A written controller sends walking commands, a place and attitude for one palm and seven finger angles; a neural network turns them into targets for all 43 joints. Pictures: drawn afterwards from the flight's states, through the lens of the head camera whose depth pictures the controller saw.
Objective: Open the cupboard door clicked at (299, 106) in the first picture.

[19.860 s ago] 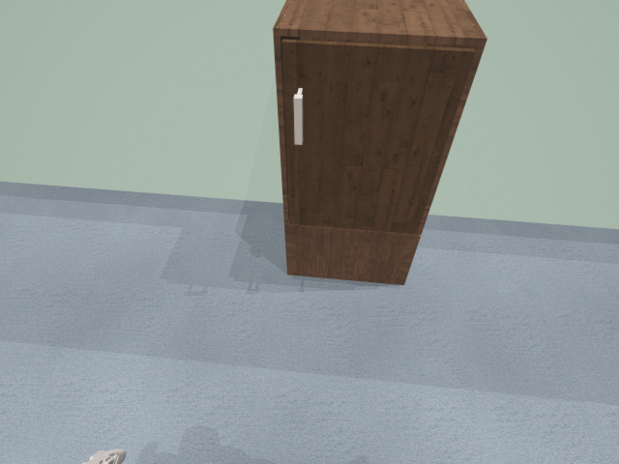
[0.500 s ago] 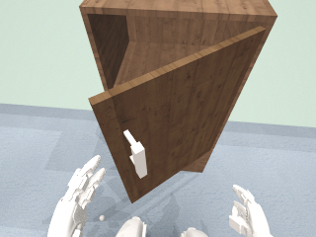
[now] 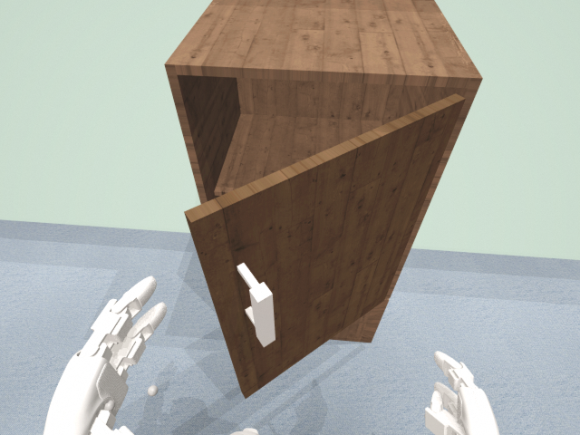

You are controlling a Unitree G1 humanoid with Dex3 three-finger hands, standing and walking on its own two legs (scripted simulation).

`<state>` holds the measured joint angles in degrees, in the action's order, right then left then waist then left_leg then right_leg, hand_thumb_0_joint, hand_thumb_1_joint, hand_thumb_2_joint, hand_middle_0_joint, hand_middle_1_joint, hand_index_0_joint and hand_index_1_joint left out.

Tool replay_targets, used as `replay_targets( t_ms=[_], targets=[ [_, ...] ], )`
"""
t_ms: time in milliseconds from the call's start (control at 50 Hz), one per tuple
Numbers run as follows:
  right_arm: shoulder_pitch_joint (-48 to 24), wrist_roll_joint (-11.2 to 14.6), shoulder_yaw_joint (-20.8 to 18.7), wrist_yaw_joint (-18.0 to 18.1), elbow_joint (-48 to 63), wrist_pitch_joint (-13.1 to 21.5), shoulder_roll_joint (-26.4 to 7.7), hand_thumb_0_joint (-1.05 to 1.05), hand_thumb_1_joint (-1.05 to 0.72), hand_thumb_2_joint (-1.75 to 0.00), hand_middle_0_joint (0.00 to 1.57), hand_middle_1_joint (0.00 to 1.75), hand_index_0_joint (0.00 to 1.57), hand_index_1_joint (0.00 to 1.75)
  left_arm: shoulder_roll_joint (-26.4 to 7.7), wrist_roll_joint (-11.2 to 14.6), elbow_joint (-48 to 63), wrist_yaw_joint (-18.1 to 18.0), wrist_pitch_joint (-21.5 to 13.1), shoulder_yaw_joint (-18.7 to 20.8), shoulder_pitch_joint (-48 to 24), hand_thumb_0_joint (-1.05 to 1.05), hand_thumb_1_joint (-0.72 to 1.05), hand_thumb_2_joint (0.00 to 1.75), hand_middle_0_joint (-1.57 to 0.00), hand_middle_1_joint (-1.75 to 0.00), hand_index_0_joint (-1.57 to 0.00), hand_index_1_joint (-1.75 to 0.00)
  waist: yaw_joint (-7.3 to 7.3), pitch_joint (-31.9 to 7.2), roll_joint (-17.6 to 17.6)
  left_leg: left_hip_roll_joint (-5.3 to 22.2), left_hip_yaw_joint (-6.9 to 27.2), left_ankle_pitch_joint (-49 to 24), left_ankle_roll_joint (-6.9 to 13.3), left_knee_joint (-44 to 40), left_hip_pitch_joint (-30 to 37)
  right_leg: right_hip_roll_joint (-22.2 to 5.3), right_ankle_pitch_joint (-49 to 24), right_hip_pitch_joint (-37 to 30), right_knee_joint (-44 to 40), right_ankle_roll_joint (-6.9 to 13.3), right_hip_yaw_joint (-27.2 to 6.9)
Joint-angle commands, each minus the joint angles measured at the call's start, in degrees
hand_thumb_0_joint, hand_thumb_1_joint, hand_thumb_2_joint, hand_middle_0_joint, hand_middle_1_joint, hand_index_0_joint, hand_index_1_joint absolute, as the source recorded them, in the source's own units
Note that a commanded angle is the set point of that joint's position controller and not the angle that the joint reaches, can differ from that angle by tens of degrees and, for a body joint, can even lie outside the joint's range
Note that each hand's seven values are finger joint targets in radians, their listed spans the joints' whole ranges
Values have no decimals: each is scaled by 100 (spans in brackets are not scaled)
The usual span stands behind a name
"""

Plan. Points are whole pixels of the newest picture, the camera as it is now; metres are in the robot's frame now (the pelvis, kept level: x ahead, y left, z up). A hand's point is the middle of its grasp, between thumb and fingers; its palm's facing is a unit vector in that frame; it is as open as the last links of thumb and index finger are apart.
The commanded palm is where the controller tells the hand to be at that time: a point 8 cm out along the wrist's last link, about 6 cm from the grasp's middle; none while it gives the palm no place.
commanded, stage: draw the hand back to the body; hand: left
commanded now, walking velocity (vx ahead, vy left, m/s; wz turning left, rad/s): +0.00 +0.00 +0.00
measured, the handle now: (255, 305) +0.28 +0.07 +0.05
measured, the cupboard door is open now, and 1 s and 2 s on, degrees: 40 40 40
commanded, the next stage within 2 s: step back with the hand held close in 1.20 s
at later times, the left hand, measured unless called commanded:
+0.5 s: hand (55, 324) +0.20 +0.24 +0.16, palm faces +0.30 -0.88 -0.38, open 13.0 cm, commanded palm +0.15 +0.29 +0.19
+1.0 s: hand (11, 257) +0.23 +0.26 +0.23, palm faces +0.43 -0.82 -0.39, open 7.8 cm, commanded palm +0.17 +0.30 +0.24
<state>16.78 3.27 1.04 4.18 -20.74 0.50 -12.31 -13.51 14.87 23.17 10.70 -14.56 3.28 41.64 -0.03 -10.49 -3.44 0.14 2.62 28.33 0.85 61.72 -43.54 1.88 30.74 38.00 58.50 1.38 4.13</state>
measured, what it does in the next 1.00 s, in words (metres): rises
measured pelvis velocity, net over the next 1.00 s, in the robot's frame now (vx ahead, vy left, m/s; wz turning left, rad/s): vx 0.03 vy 0.01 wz -0.02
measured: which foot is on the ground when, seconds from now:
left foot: down 0.00-1.00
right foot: down 0.00-1.00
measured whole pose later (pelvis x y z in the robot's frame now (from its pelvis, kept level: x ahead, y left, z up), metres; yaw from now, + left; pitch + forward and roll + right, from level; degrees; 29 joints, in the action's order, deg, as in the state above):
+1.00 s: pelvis +0.03 +0.01 +0.07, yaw -1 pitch -2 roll +0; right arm 11.9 1.0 2.2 4.6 -33.2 4.0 -13.6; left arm -19.9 5.2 25.2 -6.3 -1.1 19.5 27.8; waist 3.2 -1.8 -3.2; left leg -1.2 0.0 16.0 1.6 28.2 -10.6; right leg 0.5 17.7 6.4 25.6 0.4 0.9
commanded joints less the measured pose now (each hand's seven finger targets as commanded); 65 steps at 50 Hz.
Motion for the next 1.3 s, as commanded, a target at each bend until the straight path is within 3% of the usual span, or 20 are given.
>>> replay_targets(
  t_ms=[0, 60, 100, 120, 140, 160, 180, 280, 320, 380, 440, 600, 740, 800, 840, 880, 920, 1000, 1120, 1280],
  targets=[
    [-567, -10, -268, 35, 1018, 434, -583, 0, -90, -90, 20, 30, 20, 30, -730, 137, 1387, 18, -343, 679, -111, 0, -50, 30, -15, -30, -15, -30, 34, -127, 112, -90, 20, -873, 106, -1115, 783, 55, -1001, -215, -1250, -50, -185],
    [-594, 21, -242, 22, 966, 507, -580, 0, -90, -90, 20, 30, 20, 30, -805, 248, 1466, 23, -274, 908, -83, 0, -40, 34, -15, -30, -15, -30, 123, -226, -95, -80, 35, -1019, 85, -1267, 992, 83, -1157, -395, -1275, -19, -96],
    [-631, 50, -215, 16, 935, 574, -619, 0, -90, -90, 20, 30, 20, 30, -792, 318, 1543, 85, -177, 912, -225, 0, -32, 37, -16, -30, -16, -30, 92, -143, -144, -70, 59, -1017, 80, -1366, 1109, 93, -1173, -434, -1354, -22, -58],
    [-625, -13, -227, 220, 1013, 455, -563, 0, -90, -90, 20, 30, 20, 30, -1640, -599, 1779, -745, 290, 1140, -64, 0, -29, 39, -16, -30, -16, -30, 447, -291, -3, 26, 29, -1026, 60, -1688, 1202, -82, -1155, -647, -1696, 87, -408],
    [-646, -48, -130, 281, 1067, 411, -483, 0, -90, -90, 20, 30, 20, 30, -1013, -704, 2030, -1090, 553, 723, -1, 0, -26, 40, -16, -30, -16, -30, 251, -11, -164, -13, -27, -1058, 67, -1753, 1353, -114, -1177, -605, -1830, 57, -380],
    [-575, -45, -133, 303, 1006, 379, -478, 0, -90, -90, 20, 30, 20, 30, -894, -762, 1883, -1270, 746, 663, 104, 0, -22, 42, -16, -30, -16, -30, 214, 111, -7, 18, 32, -1008, 50, -1819, 1368, -113, -1132, -589, -1852, 44, -300],
    [-556, -50, -115, 295, 949, 353, -482, 0, -90, -90, 20, 30, 20, 30, -779, -877, 1921, -1400, 883, 559, 105, 0, -18, 43, -16, -30, -16, -30, 194, 227, -307, 30, 8, -1070, 57, -1867, 1481, -116, -1197, -635, -1867, 42, -261],
    [-623, -107, -54, 330, 788, 356, -544, 0, -90, -90, 20, 30, 20, 30, -1144, -1117, 1982, -1797, 1151, 853, -184, 0, -1, 51, -17, -30, -17, -30, 199, 243, 195, 96, 98, -1378, 75, -2244, 1940, -115, -1461, -1073, -2142, 21, -160],
    [-672, -128, -35, 355, 697, 426, -585, 0, -90, -90, 20, 30, 20, 30, -1317, -1143, 1996, -1887, 1162, 1031, -482, 0, 6, 54, -17, -30, -17, -30, 219, 272, 223, 95, 121, -1332, 80, -2422, 2097, -129, -1428, -1283, -2288, 23, -159],
    [-699, -136, 22, 349, 566, 514, -587, 0, -90, -90, 20, 30, 20, 30, -1322, -1180, 1991, -1959, 1170, 1112, -729, 0, 17, 58, -17, -30, -17, -30, 226, 354, -12, 118, 189, -1372, 63, -2692, 2378, -148, -1442, -1445, -2424, 28, -162],
    [-763, -156, 38, 324, 395, 620, -595, 0, -90, -90, 20, 30, 20, 30, -1344, -1191, 1952, -1977, 1172, 1235, -799, 0, 27, 63, -18, -30, -18, -30, 262, 373, -146, 134, 188, -1858, 41, -2869, 2666, -170, -1766, -1736, -2557, 24, -159],
    [-931, -209, 4, 209, 52, 742, -633, 0, -90, -90, 20, 30, 20, 30, -1556, -1128, 1770, -1932, 1124, 1772, -1186, 0, 55, 75, -19, -30, -19, -30, 331, 501, 54, 156, 105, -2639, -21, -3288, 3121, -148, -2329, -2354, -2989, 10, -145],
    [-1051, -240, -38, 152, -171, 777, -650, 0, -90, -90, 20, 30, 20, 30, -1832, -1065, 1746, -1907, 1022, 2286, -1737, 0, 80, 86, -20, -30, -20, -30, 369, 426, -260, 143, 0, -3043, -39, -3537, 3482, -162, -2708, -2770, -3275, 18, -183],
    [-1093, -238, -81, 129, -250, 769, -657, 0, -90, -90, 20, 30, 20, 30, -1881, -1029, 1674, -1896, 991, 2432, -1898, 0, 90, 90, -20, -30, -20, -30, 368, 386, -149, 127, -88, -3173, -10, -3564, 3628, -153, -2916, -2836, -3377, -6, -201],
    [-1101, -246, -92, 104, -304, 734, -656, 0, -90, -90, 20, 30, 20, 30, -1565, -1004, 1271, -1826, 1026, 2203, -1612, 0, 90, 90, -20, -30, -20, -30, 349, 586, 11, 128, -113, -3242, 1, -3606, 3615, -156, -3005, -2851, -3432, -25, -174],
    [-1125, -245, -131, 60, -310, 675, -687, 0, -90, -90, 20, 30, 20, 30, -1464, -996, 1179, -1774, 1035, 2104, -1578, 0, 90, 90, -20, -30, -20, -30, 339, 623, 130, 123, -145, -3134, 29, -3653, 3654, -152, -2981, -2850, -3518, -41, -188],
    [-1187, -255, -160, 59, -319, 644, -715, 0, -90, -90, 20, 30, 20, 30, -1499, -996, 1126, -1749, 1024, 2113, -1575, 0, 90, 90, -20, -30, -20, -30, 365, 693, 186, 104, -159, -3016, 51, -3701, 3630, -137, -2991, -2907, -3595, -37, -196],
    [-1262, -274, -154, 106, -292, 639, -668, 0, -90, -90, 20, 30, 20, 30, -1782, -1006, 1463, -1776, 932, 2311, -1768, 0, 90, 90, -20, -30, -20, -30, 398, 442, 225, 30, -248, -2851, 105, -3714, 3731, -162, -3064, -3062, -3648, -56, -243],
    [-1346, -268, -144, 165, -398, 745, -636, 0, -90, -90, 20, 30, 20, 30, -1883, -1017, 1604, -1806, 880, 2366, -1970, 0, 90, 90, -20, -30, -20, -30, 393, 614, -224, -8, -275, -2738, 89, -3725, 3878, -153, -2993, -3009, -3880, -37, -303],
    [-1331, -285, -172, 133, -476, 699, -634, 0, -90, -90, 20, 30, 20, 30, -1640, -984, 1099, -1742, 868, 2215, -1814, 0, 90, 90, -20, -30, -20, -30, 364, 823, 251, 5, -287, -2694, 112, -3824, 3878, -146, -2985, -3000, -3929, -88, -294]
  ],
)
